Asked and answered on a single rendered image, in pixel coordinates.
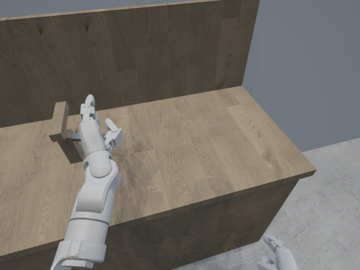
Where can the robot left hand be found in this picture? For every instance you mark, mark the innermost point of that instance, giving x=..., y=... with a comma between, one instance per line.
x=90, y=133

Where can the tap lever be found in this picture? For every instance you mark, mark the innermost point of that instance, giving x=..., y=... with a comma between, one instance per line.
x=76, y=137

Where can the robot right hand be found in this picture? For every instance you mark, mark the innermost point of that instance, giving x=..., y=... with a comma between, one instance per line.
x=284, y=258

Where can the robot left forearm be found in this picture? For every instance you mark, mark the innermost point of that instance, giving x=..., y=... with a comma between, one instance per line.
x=84, y=242

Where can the counter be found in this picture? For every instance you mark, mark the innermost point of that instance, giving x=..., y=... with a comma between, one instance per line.
x=203, y=168

